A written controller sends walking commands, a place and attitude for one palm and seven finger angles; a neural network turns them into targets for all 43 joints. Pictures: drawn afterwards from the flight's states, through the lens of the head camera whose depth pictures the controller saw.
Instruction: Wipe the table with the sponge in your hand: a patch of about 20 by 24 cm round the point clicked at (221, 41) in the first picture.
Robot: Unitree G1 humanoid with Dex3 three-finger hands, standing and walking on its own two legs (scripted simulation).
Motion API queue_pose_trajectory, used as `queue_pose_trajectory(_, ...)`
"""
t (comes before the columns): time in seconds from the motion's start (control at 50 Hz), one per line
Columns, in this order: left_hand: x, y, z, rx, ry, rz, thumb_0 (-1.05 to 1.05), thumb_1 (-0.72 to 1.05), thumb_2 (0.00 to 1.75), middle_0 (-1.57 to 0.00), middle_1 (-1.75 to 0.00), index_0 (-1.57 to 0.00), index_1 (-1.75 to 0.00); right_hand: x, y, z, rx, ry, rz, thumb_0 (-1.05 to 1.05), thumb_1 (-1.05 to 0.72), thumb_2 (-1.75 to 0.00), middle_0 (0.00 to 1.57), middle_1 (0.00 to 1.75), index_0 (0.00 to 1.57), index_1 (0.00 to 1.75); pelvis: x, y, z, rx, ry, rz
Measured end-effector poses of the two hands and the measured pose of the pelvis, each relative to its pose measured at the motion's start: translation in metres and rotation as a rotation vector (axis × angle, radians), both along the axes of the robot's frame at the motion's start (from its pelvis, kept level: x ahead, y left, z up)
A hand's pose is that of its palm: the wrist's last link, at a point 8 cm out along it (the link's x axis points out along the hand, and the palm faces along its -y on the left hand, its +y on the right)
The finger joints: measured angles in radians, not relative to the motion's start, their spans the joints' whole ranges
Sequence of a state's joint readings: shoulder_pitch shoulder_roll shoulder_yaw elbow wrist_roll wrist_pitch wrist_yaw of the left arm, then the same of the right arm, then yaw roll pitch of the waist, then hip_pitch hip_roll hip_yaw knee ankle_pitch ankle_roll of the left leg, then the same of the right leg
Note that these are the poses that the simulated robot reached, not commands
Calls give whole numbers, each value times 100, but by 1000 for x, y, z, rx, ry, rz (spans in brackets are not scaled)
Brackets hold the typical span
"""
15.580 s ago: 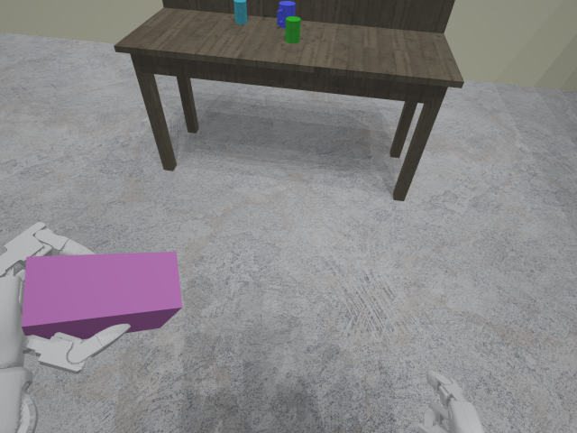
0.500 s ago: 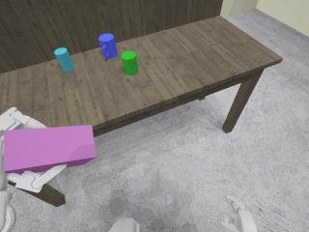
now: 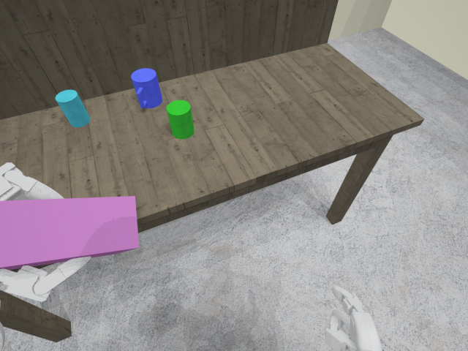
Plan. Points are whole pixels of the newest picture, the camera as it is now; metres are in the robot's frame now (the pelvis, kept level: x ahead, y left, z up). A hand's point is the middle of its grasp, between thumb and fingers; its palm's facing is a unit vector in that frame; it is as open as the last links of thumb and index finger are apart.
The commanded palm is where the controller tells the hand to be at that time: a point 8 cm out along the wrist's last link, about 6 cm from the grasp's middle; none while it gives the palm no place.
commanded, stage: take the last steps up to it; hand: left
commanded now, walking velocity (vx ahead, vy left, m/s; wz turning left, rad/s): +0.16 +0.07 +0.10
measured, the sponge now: (89, 231) +0.23 +0.20 +0.16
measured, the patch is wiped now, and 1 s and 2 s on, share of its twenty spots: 0.00 0.00 0.00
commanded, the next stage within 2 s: come to a stop and stand still in 0.08 s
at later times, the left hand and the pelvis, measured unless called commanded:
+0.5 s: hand (49, 202) +0.26 +0.25 +0.18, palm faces +0.41 -0.81 -0.42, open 9.8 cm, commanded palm +0.19 +0.28 +0.18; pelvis +0.04 +0.00 +0.01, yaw +2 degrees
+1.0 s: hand (47, 226) +0.23 +0.25 +0.16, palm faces +0.40 -0.84 -0.37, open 9.8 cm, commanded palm +0.17 +0.28 +0.18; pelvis +0.01 +0.00 +0.01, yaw +0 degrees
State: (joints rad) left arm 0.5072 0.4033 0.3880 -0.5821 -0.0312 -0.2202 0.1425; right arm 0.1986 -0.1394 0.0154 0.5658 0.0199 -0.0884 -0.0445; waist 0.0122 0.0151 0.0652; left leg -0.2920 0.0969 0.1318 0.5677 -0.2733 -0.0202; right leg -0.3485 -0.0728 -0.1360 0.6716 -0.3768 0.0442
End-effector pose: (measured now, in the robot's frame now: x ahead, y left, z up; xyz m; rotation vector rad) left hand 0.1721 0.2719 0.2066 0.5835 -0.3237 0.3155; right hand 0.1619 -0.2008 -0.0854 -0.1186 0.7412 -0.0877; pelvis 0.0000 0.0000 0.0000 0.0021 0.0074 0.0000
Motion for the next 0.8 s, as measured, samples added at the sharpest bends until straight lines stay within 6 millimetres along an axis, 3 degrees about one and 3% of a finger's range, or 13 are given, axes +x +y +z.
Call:
queue_pose_trajectory(0.06,4,-10,-6,7,9,35,-1,-48,103,-77,-134,-78,-134,9,-7,-17,13,29,28,1,-90,-90,20,30,20,30,10,-11,-7,-2,-14,16)
queue_pose_trajectory(0.12,12,-12,-13,-50,25,70,-1,-48,103,-77,-134,-78,-134,15,-19,-22,-11,84,48,1,-90,-90,21,30,20,30,18,-16,-3,15,-20,29)
queue_pose_trajectory(0.3,34,-6,-12,-67,36,52,-1,-48,103,-77,-134,-78,-134,43,-49,11,-134,60,15,1,-91,-90,20,30,20,30,38,-9,9,34,-14,41)
queue_pose_trajectory(0.38,40,7,-17,-67,-5,13,-1,-48,103,-77,-134,-78,-134,56,-47,19,-174,5,-29,1,-91,-90,20,30,20,30,45,2,-1,13,-30,29)
queue_pose_trajectory(0.46,45,18,-18,-69,-10,32,-1,-48,103,-77,-134,-78,-134,60,-29,26,-152,-24,3,1,-91,-90,20,29,20,30,43,2,3,7,-29,35)
queue_pose_trajectory(0.58,31,4,-9,-78,2,37,-1,-48,103,-77,-134,-78,-134,54,-6,25,-55,-58,71,1,-91,-90,20,30,20,30,35,-8,6,-4,-24,30)
queue_pose_trajectory(0.6,30,4,-3,0,-7,28,-1,-48,103,-77,-134,-78,-134,52,-5,21,-58,-66,102,1,-90,-90,20,30,20,30,33,-12,3,2,-18,32)
queue_pose_trajectory(0.64,32,15,10,88,-69,44,-1,-48,103,-77,-134,-78,-134,46,-5,9,-52,-51,152,1,-90,-90,20,30,20,30,24,-18,-2,4,-23,42)
queue_pose_trajectory(0.68,33,28,15,49,-90,100,-1,-48,103,-77,-134,-78,-134,38,-8,3,-30,-31,159,1,-90,-90,20,30,20,30,17,-21,-1,-1,-38,41)
queue_pose_trajectory(0.72,30,28,12,-8,-78,130,-1,-48,103,-77,-134,-78,-134,28,-14,3,-13,-29,135,1,-90,-90,21,30,20,30,13,-20,0,-5,-44,36)
queue_pose_trajectory(0.8,17,4,-12,-90,22,67,-1,-48,103,-77,-134,-78,-134,11,-31,10,-37,-44,61,1,-90,-90,21,30,21,30,11,-16,3,-7,-45,15)
